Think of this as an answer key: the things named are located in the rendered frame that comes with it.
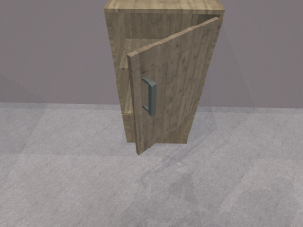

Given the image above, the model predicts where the cupboard door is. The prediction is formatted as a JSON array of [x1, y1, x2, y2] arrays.
[[127, 17, 220, 155]]

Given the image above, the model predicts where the handle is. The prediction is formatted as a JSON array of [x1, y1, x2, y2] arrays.
[[141, 77, 157, 117]]

